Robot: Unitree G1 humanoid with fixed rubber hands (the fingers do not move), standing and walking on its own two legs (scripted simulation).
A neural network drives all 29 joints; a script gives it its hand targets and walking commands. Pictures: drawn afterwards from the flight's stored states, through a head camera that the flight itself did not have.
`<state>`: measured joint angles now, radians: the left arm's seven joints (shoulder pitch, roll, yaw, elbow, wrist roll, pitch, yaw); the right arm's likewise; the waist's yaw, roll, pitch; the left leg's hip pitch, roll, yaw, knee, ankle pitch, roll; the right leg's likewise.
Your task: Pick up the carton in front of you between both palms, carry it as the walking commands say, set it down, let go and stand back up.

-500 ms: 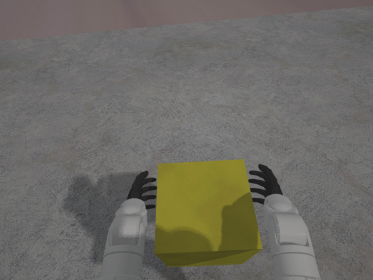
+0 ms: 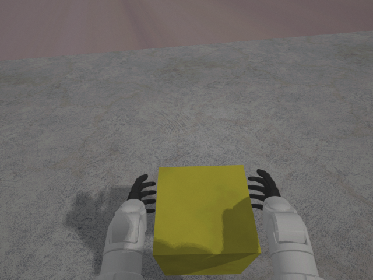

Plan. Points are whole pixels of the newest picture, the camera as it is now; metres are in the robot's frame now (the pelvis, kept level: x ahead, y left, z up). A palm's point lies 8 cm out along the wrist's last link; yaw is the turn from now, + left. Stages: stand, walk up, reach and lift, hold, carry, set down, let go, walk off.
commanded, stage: carry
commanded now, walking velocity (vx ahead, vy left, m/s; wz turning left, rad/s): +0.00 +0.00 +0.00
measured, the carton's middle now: (201, 223) +0.31 +0.00 -0.08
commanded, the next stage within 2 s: hold in 0.64 s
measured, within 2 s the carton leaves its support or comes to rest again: neither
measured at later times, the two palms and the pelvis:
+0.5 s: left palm (138, 218) +0.26 +0.14 +0.03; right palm (278, 212) +0.27 -0.15 +0.05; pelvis -0.03 -0.01 +0.00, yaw +0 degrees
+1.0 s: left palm (159, 207) +0.28 +0.10 +0.04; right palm (308, 235) +0.22 -0.20 +0.05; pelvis -0.03 +0.02 +0.01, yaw -12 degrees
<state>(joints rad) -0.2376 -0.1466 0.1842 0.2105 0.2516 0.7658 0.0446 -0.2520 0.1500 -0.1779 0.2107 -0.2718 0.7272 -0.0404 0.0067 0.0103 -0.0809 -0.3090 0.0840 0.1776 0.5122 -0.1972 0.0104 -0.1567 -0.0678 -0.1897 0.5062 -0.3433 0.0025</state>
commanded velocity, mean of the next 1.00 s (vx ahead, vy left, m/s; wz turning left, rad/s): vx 0.00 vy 0.00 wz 0.00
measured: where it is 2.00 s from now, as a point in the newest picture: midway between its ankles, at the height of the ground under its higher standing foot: outside the picture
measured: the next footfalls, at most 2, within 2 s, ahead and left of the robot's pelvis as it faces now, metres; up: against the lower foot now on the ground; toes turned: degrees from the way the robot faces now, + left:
none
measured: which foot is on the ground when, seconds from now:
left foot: down 0.00-1.00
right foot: down 0.00-1.00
